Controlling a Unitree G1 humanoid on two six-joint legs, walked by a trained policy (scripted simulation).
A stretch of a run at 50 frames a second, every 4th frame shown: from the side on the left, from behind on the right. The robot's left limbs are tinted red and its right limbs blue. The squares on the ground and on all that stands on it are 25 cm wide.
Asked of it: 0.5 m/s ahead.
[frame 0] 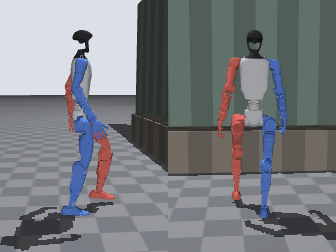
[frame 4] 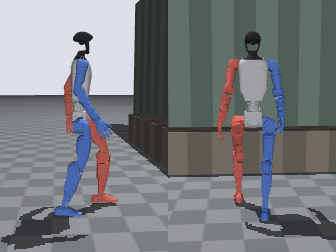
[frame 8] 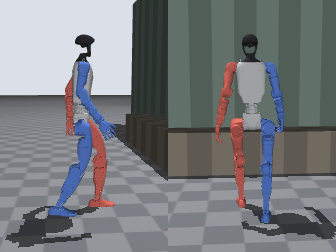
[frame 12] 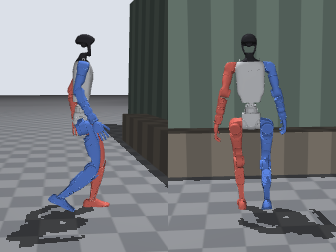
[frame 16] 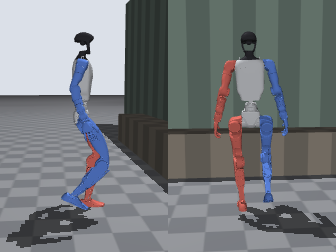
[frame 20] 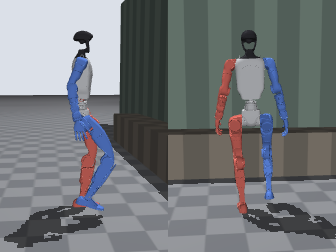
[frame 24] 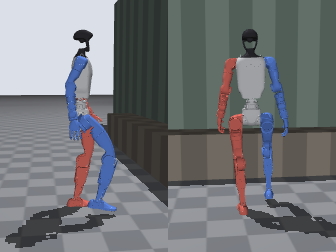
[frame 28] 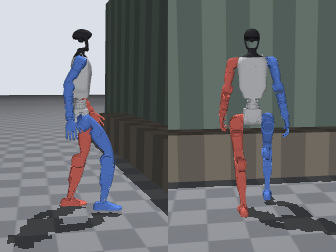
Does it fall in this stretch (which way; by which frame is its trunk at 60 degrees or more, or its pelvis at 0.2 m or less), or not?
no
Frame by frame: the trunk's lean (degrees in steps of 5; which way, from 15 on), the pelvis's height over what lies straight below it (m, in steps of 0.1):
0: 0, 0.8
4: 5, 0.8
8: 5, 0.8
12: 5, 0.8
16: 5, 0.8
20: 0, 0.8
24: 0, 0.8
28: 0, 0.8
